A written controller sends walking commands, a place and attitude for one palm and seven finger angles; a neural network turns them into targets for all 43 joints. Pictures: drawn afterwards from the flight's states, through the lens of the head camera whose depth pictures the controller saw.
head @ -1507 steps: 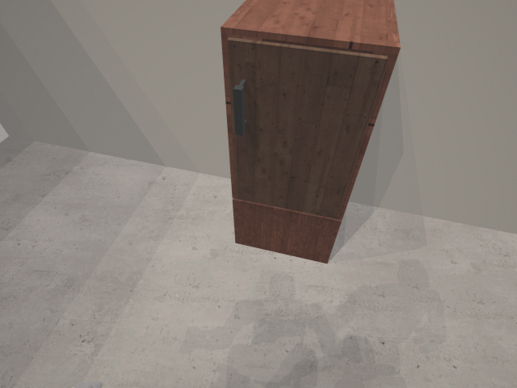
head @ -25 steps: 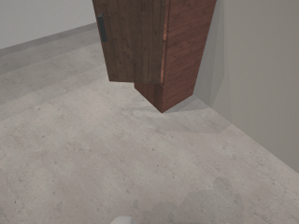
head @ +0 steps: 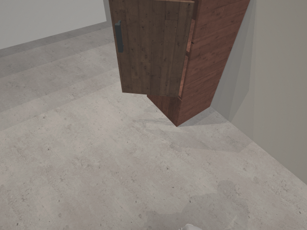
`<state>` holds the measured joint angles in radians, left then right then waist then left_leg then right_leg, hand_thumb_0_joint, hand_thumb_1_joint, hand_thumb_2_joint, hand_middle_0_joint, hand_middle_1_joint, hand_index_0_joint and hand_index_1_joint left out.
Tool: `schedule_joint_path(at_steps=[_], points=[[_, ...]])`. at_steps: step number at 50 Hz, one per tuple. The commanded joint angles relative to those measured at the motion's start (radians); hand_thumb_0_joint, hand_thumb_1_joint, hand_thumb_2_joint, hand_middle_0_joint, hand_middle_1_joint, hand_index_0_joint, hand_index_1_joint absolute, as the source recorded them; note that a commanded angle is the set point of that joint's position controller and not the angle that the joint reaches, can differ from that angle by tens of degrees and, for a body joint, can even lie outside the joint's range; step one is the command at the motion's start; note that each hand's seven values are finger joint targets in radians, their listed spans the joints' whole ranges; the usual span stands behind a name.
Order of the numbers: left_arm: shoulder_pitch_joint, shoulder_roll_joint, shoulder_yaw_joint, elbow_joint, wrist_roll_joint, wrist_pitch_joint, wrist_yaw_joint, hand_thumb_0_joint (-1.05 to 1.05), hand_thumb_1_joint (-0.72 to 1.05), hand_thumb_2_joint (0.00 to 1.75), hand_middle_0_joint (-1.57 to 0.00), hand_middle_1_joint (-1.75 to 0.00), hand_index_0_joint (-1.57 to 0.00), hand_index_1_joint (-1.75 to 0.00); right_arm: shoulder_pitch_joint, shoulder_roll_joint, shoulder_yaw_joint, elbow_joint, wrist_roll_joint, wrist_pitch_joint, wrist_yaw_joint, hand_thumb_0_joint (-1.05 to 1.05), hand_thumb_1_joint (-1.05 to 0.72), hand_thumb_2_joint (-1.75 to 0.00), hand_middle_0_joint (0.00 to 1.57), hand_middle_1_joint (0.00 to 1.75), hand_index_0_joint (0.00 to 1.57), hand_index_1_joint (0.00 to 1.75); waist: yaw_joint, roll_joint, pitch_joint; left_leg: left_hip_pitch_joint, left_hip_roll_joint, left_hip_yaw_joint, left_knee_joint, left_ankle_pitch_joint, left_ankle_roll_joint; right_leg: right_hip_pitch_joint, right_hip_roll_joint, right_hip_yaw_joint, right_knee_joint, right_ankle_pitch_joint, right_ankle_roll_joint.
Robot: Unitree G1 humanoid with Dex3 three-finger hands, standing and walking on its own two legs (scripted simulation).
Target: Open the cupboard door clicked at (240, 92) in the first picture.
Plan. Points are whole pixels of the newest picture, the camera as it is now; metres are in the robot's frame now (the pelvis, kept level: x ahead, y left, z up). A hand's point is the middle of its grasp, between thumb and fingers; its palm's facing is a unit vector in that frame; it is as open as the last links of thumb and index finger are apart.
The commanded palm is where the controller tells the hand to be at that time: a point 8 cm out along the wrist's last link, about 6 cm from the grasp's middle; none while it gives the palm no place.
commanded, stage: take the last steps up to it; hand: left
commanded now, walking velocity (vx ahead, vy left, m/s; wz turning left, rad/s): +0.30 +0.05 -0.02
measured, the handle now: (120, 36) +0.97 +0.24 +0.00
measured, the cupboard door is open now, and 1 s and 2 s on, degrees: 48 48 48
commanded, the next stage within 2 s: come to a stop and stand still in 0.84 s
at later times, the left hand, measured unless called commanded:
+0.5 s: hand (82, 228) +0.15 +0.23 -0.19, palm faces +0.07 -0.98 -0.17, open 7.3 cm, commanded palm none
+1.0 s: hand (109, 141) +0.45 +0.21 -0.17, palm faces +0.03 -0.98 -0.18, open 7.3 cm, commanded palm none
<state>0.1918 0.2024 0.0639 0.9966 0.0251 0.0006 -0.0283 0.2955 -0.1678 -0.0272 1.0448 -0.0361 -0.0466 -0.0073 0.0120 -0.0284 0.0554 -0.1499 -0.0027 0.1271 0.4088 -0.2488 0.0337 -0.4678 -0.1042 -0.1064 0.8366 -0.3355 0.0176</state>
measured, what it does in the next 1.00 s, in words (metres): walks ahead: right foot, then left foot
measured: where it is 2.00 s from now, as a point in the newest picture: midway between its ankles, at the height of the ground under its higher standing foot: (152, 203)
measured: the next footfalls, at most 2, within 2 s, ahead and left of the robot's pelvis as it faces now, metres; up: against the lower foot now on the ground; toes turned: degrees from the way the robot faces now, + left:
right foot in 0.10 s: +0.14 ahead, -0.11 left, +0.00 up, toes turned -7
left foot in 0.46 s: +0.30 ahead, +0.16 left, +0.00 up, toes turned +7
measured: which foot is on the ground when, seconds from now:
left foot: down 0.00-0.10, up 0.12-0.44, down 0.46-0.84, up 0.86-1.00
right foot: up 0.00-0.08, down 0.10-0.46, up 0.48-0.82, down 0.84-1.00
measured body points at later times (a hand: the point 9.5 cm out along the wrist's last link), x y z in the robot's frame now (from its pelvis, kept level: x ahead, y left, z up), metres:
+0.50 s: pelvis +0.19 +0.04 -0.02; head +0.21 +0.06 +0.43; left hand +0.15 +0.28 -0.18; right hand +0.28 -0.20 -0.15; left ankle +0.26 +0.15 -0.74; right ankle +0.11 -0.10 -0.72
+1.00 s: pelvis +0.36 +0.03 +0.00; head +0.38 +0.04 +0.45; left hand +0.45 +0.26 -0.15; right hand +0.34 -0.20 -0.16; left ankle +0.35 +0.15 -0.70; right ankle +0.37 -0.08 -0.74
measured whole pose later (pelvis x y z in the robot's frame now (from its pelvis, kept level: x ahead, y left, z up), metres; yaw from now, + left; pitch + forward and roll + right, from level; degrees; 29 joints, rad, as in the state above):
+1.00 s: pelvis +0.36 +0.03 +0.00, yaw -1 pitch -1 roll +0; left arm 0.18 0.16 0.06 1.00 0.02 -0.05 0.01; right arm 0.31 -0.16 -0.03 1.10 -0.02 0.00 0.00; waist -0.02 -0.01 0.05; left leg -0.37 0.05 0.08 0.88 -0.46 -0.02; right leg -0.22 -0.04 -0.13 0.48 -0.25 -0.02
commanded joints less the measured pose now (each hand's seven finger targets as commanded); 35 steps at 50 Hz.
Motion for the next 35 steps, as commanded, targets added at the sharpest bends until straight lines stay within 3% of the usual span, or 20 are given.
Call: schedule_joint_path(at_steps=[1, 3, 4, 5, 6, 7, 8, 10, 12, 15, 17, 20, 21, 22, 23, 24, 26, 28, 31, 35], points=[[-0.010, 0.040, 0.004, -0.067, -0.001, -0.017, 0.000, 0.00, 0.90, 0.90, -0.20, -0.30, -0.20, -0.30, 0.031, -0.159, -0.037, -0.020, 0.005, -0.007, -0.006, 0.00, -0.90, -0.90, 0.20, 0.30, 0.20, 0.30, 0.007, 0.091, 0.025, -0.120, 0.265, -0.187, -0.193, -0.087, 0.137, 0.180, 0.021, 0.001, -0.164, 0.057, -0.004], [0.072, 0.070, 0.017, -0.038, 0.000, -0.026, 0.004, 0.00, 0.90, 0.90, -0.20, -0.30, -0.20, -0.30, 0.018, -0.140, -0.033, -0.014, 0.010, -0.003, -0.003, 0.00, -0.90, -0.90, 0.20, 0.30, 0.20, 0.30, 0.051, 0.034, 0.020, -0.198, 0.190, -0.138, -0.054, -0.126, 0.082, 0.361, 0.041, 0.006, -0.298, 0.087, -0.015], [0.166, 0.124, 0.032, -0.014, 0.005, -0.034, 0.010, 0.00, 0.90, 0.90, -0.20, -0.30, -0.20, -0.30, 0.009, -0.111, -0.027, -0.019, 0.016, -0.004, 0.000, 0.00, -0.90, -0.90, 0.20, 0.30, 0.20, 0.30, 0.096, -0.066, -0.003, -0.303, 0.102, -0.058, 0.144, -0.158, 0.036, 0.507, -0.043, 0.132, -0.403, -0.011, -0.046], [0.259, 0.215, 0.051, 0.010, 0.003, -0.043, 0.017, 0.00, 0.90, 0.90, -0.20, -0.30, -0.20, -0.30, 0.024, -0.070, -0.022, -0.044, 0.020, -0.003, 0.008, 0.00, -0.90, -0.90, 0.20, 0.30, 0.20, 0.30, 0.120, -0.295, -0.021, -0.491, -0.012, 0.037, 0.411, -0.299, -0.019, 0.623, -0.278, 0.465, -0.577, -0.145, -0.155], [0.294, 0.240, 0.053, 0.007, -0.009, -0.039, 0.026, 0.00, 0.90, 0.90, -0.20, -0.30, -0.20, -0.30, -0.020, -0.113, -0.028, -0.069, 0.015, 0.004, 0.011, 0.00, -0.90, -0.90, 0.20, 0.30, 0.20, 0.30, 0.131, -0.255, -0.029, -0.520, 0.025, -0.055, 0.627, -0.383, -0.018, 0.550, -0.378, 0.632, -0.699, -0.288, -0.240], [0.228, 0.196, 0.041, -0.008, -0.008, -0.044, 0.035, 0.00, 0.90, 0.90, -0.20, -0.30, -0.20, -0.30, -0.067, -0.123, -0.041, -0.068, 0.013, 0.006, 0.011, 0.00, -0.90, -0.90, 0.20, 0.30, 0.20, 0.30, 0.099, -0.196, 0.031, -0.554, 0.066, -0.123, 0.722, -0.281, -0.019, 0.451, -0.353, 0.628, -0.715, -0.351, -0.244], [0.165, 0.154, 0.033, -0.028, -0.009, -0.043, 0.043, 0.00, 0.90, 0.90, -0.20, -0.30, -0.20, -0.30, -0.076, -0.117, -0.044, -0.064, 0.012, 0.009, 0.013, 0.00, -0.90, -0.90, 0.20, 0.30, 0.20, 0.30, 0.065, -0.144, 0.067, -0.561, 0.102, -0.147, 0.726, -0.205, -0.025, 0.393, -0.334, 0.542, -0.708, -0.302, -0.234], [0.116, 0.095, 0.017, -0.041, -0.008, -0.062, 0.040, 0.00, 0.90, 0.90, -0.20, -0.30, -0.20, -0.30, -0.043, -0.075, -0.036, -0.042, 0.007, 0.016, 0.021, 0.00, -0.90, -0.90, 0.20, 0.30, 0.20, 0.30, 0.016, -0.092, 0.011, -0.457, 0.128, -0.128, 0.645, -0.080, -0.049, 0.323, -0.252, 0.317, -0.690, -0.032, -0.186], [0.113, 0.094, 0.018, -0.023, -0.006, -0.077, 0.035, 0.00, 0.90, 0.90, -0.20, -0.30, -0.20, -0.30, -0.025, -0.045, -0.029, -0.037, 0.008, 0.020, 0.027, 0.00, -0.90, -0.90, 0.20, 0.30, 0.20, 0.30, 0.002, -0.079, -0.025, -0.384, 0.121, -0.087, 0.506, -0.056, -0.065, 0.323, -0.211, 0.210, -0.671, 0.139, -0.177], [0.147, 0.118, 0.029, 0.011, -0.003, -0.080, 0.027, 0.00, 0.90, 0.90, -0.20, -0.30, -0.20, -0.30, -0.072, -0.017, -0.027, -0.057, 0.010, 0.014, 0.039, 0.00, -0.90, -0.90, 0.20, 0.30, 0.20, 0.30, 0.022, -0.052, -0.025, -0.327, 0.084, -0.029, 0.314, -0.013, -0.072, 0.335, -0.182, 0.159, -0.646, 0.189, -0.173], [0.158, 0.135, 0.028, 0.029, -0.004, -0.077, 0.024, 0.00, 0.90, 0.90, -0.20, -0.30, -0.20, -0.30, -0.098, -0.027, -0.028, -0.075, 0.010, 0.006, 0.042, 0.00, -0.90, -0.90, 0.20, 0.30, 0.20, 0.30, 0.028, -0.101, -0.018, -0.296, 0.070, -0.017, 0.232, 0.006, -0.068, 0.343, -0.181, 0.153, -0.623, 0.159, -0.160], [0.139, 0.138, 0.027, 0.042, -0.008, -0.063, 0.022, 0.00, 0.90, 0.90, -0.20, -0.30, -0.20, -0.30, -0.051, -0.057, -0.033, -0.061, 0.009, -0.005, 0.038, 0.00, -0.90, -0.90, 0.20, 0.30, 0.20, 0.30, -0.015, -0.078, -0.001, -0.091, 0.035, 0.025, 0.089, 0.069, -0.059, 0.233, -0.139, 0.105, -0.542, 0.082, -0.115], [0.133, 0.119, 0.025, 0.039, -0.008, -0.059, 0.021, 0.00, 0.90, 0.90, -0.20, -0.30, -0.20, -0.30, 0.010, -0.090, -0.041, -0.042, 0.008, -0.012, 0.030, 0.00, -0.90, -0.90, 0.20, 0.30, 0.20, 0.30, -0.047, -0.014, -0.017, 0.039, 0.043, 0.009, 0.058, 0.033, -0.047, 0.151, -0.107, 0.082, -0.441, 0.076, -0.096], [0.124, 0.090, 0.017, 0.018, -0.009, -0.054, 0.016, 0.00, 0.90, 0.90, -0.20, -0.30, -0.20, -0.30, 0.124, -0.166, -0.059, -0.016, 0.002, -0.017, 0.017, 0.00, -0.90, -0.90, 0.20, 0.30, 0.20, 0.30, -0.102, 0.136, -0.061, 0.194, 0.166, -0.167, 0.004, -0.045, 0.014, 0.013, -0.030, 0.017, -0.217, 0.028, -0.057], [0.102, 0.037, 0.003, -0.020, -0.013, -0.055, 0.013, 0.00, 0.90, 0.90, -0.20, -0.30, -0.20, -0.30, 0.246, -0.270, -0.082, 0.002, -0.008, -0.016, 0.002, 0.00, -0.90, -0.90, 0.20, 0.30, 0.20, 0.30, -0.141, 0.329, -0.102, 0.282, 0.393, -0.486, -0.125, -0.127, 0.123, -0.155, 0.079, -0.063, 0.097, -0.219, -0.013], [0.047, 0.050, 0.001, -0.052, -0.006, -0.059, 0.017, 0.00, 0.90, 0.90, -0.20, -0.30, -0.20, -0.30, 0.266, -0.268, -0.076, 0.003, -0.008, -0.009, -0.005, 0.00, -0.90, -0.90, 0.20, 0.30, 0.20, 0.30, -0.149, 0.251, -0.096, 0.237, 0.454, -0.581, -0.178, -0.178, 0.187, -0.208, 0.063, 0.036, 0.285, -0.257, -0.032], [0.005, 0.050, 0.003, -0.043, -0.008, -0.057, 0.015, 0.00, 0.90, 0.90, -0.20, -0.30, -0.20, -0.30, 0.137, -0.193, -0.056, -0.030, 0.001, -0.016, -0.013, 0.00, -0.90, -0.90, 0.20, 0.30, 0.20, 0.30, -0.096, 0.215, -0.046, 0.085, 0.412, -0.481, -0.202, -0.146, 0.177, -0.241, -0.014, 0.099, 0.405, -0.114, -0.033], [0.046, 0.036, 0.003, -0.016, -0.001, -0.044, 0.004, 0.00, 0.90, 0.90, -0.20, -0.30, -0.20, -0.30, 0.060, -0.137, -0.036, -0.038, 0.004, -0.029, -0.018, 0.00, -0.90, -0.90, 0.20, 0.30, 0.20, 0.30, -0.038, 0.169, -0.010, -0.007, 0.349, -0.320, -0.216, -0.001, 0.127, -0.160, -0.044, 0.097, 0.313, -0.031, -0.020], [0.056, 0.008, -0.004, -0.011, -0.003, -0.028, 0.002, 0.00, 0.90, 0.90, -0.20, -0.30, -0.20, -0.30, 0.053, -0.126, -0.034, -0.026, 0.004, -0.034, -0.018, 0.00, -0.90, -0.90, 0.20, 0.30, 0.20, 0.30, -0.019, 0.132, -0.036, -0.031, 0.303, -0.180, -0.214, 0.129, 0.124, -0.046, -0.030, 0.055, 0.106, 0.010, -0.011], [0.003, 0.013, -0.007, -0.032, -0.002, -0.022, 0.001, 0.00, 0.90, 0.90, -0.20, -0.30, -0.20, -0.30, 0.048, -0.142, -0.034, -0.015, 0.003, -0.022, -0.014, 0.00, -0.90, -0.90, 0.20, 0.30, 0.20, 0.30, -0.019, 0.127, -0.001, -0.056, 0.283, -0.154, -0.223, 0.077, 0.129, 0.050, 0.003, 0.015, -0.096, 0.045, -0.011]])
